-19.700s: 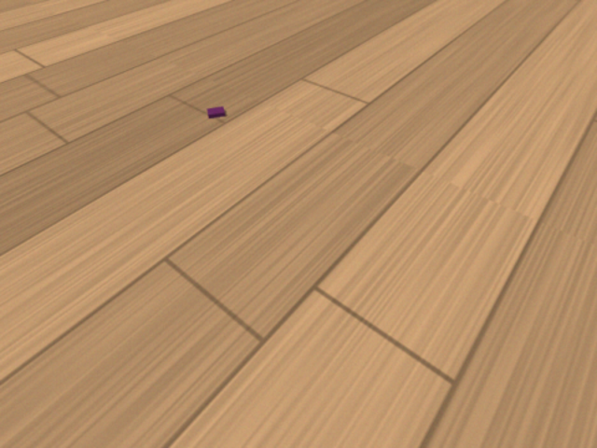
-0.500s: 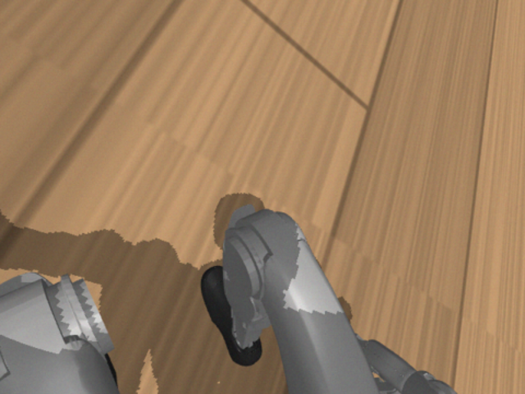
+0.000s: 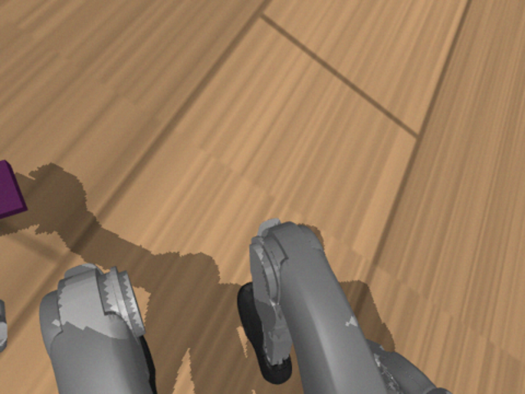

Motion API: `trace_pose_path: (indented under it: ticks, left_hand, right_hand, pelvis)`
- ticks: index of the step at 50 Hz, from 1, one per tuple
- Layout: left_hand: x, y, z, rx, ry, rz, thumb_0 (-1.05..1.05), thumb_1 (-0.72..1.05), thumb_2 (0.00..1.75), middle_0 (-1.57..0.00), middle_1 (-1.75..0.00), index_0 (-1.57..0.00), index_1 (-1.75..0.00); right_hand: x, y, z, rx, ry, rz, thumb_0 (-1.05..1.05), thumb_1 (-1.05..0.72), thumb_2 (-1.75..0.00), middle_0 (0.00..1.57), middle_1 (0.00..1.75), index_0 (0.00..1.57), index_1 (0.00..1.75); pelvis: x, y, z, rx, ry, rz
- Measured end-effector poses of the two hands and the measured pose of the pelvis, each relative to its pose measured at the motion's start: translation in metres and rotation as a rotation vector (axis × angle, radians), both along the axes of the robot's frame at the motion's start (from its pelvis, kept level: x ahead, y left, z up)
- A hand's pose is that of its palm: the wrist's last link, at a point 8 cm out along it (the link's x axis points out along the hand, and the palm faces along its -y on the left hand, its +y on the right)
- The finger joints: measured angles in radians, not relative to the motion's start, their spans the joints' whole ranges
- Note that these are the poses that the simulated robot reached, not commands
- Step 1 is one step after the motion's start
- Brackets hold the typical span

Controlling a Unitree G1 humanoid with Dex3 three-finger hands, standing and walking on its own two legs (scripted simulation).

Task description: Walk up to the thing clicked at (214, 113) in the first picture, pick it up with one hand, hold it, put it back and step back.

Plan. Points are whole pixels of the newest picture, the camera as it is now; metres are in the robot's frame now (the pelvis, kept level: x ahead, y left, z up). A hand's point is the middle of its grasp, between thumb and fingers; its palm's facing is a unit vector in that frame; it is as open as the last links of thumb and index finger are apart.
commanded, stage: settle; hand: left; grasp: from above
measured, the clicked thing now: out of the picture +0.44 +0.35 -0.23
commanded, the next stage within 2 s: lift in 0.36 s
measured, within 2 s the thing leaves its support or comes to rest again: neither
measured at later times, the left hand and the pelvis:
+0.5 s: hand out of the picture +0.42 +0.35 -0.14, palm faces -0.40 -0.12 -0.91, open 10.6 cm; pelvis +0.00 -0.01 +0.01, yaw +4 degrees
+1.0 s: hand out of the picture +0.37 +0.35 -0.03, palm faces -0.41 -0.14 -0.90, open 10.5 cm; pelvis -0.01 -0.01 +0.08, yaw +8 degrees
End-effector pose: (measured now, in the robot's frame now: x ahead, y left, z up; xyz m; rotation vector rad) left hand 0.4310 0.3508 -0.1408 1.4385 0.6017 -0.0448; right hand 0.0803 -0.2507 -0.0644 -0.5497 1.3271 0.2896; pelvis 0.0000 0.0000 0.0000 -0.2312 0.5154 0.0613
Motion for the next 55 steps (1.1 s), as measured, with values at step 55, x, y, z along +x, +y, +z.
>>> trace_pose_path:
  ticks: [55]
  left_hand:
    - [-0.069,-0.002,0.204,-0.017,0.015,-0.045,-0.01,-0.03,0.36,-0.70,-0.40,-0.74,-0.38]
  right_hand:
    - [0.052,-0.003,0.070,-0.029,-0.173,-0.253,0.00,-0.90,-0.90,0.21,0.30,0.20,0.30]
  pelvis:
    - [-0.008,-0.004,0.111,0.093,0.071,0.088]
